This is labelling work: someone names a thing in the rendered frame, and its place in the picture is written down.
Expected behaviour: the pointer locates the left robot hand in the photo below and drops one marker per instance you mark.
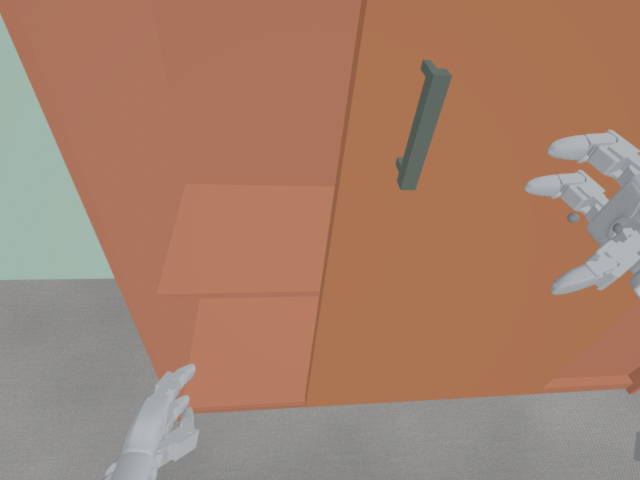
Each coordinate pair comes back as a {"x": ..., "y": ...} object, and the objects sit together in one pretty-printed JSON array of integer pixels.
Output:
[{"x": 155, "y": 417}]

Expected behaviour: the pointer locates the wardrobe door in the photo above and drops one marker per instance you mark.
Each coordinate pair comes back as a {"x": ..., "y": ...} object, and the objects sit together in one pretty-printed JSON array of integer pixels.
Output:
[
  {"x": 444, "y": 292},
  {"x": 615, "y": 352}
]

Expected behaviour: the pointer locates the right robot hand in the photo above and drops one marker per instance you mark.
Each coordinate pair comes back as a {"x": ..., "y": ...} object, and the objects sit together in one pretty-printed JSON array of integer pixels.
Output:
[{"x": 613, "y": 156}]

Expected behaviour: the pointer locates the robot left forearm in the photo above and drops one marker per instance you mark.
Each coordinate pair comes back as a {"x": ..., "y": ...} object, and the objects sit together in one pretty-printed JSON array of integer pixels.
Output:
[{"x": 133, "y": 466}]

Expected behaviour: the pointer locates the handle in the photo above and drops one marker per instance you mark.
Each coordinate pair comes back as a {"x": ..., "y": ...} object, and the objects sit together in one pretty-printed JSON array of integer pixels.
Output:
[{"x": 431, "y": 100}]

